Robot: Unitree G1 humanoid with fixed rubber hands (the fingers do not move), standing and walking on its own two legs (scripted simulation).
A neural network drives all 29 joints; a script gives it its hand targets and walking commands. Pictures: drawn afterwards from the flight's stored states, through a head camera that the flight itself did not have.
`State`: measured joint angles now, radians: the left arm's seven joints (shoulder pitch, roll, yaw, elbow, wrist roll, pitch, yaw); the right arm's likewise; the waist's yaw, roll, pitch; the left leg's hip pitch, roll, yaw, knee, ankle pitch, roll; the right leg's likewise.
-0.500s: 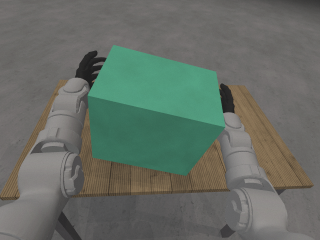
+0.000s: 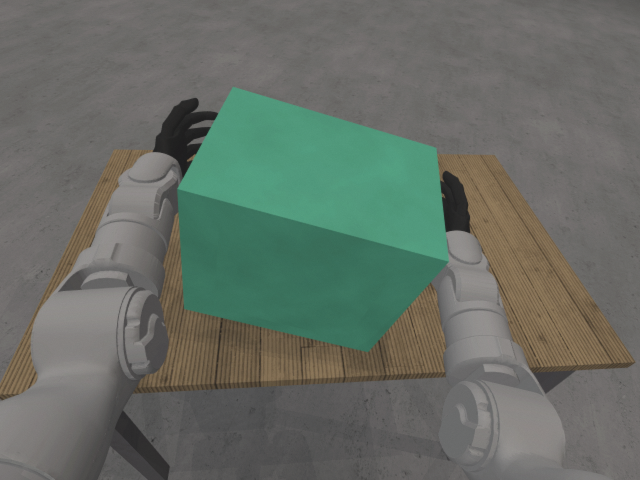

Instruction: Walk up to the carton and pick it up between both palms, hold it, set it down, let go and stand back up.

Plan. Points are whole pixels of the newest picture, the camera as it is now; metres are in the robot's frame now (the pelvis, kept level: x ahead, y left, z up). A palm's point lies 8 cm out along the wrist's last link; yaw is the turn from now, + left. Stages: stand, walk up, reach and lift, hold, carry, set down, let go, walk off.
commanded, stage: set down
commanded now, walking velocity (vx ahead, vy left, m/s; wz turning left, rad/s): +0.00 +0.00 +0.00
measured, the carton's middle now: (306, 230) +0.42 -0.02 +0.10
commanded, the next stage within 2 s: none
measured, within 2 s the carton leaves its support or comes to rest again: neither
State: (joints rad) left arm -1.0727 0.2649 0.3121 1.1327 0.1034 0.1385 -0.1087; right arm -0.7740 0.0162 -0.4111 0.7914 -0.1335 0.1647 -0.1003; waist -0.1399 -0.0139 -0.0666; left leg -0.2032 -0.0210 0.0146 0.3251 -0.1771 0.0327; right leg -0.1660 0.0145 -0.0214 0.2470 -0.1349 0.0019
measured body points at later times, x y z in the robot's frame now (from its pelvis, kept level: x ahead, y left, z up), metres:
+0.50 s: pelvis +0.00 +0.00 +0.00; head +0.02 +0.02 +0.45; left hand +0.48 +0.14 +0.16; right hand +0.39 -0.21 +0.10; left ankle -0.01 +0.09 -0.75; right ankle -0.01 -0.12 -0.75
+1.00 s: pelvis +0.00 +0.00 +0.00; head +0.02 +0.02 +0.45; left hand +0.48 +0.15 +0.16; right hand +0.39 -0.21 +0.10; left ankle -0.01 +0.09 -0.75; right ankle -0.01 -0.12 -0.75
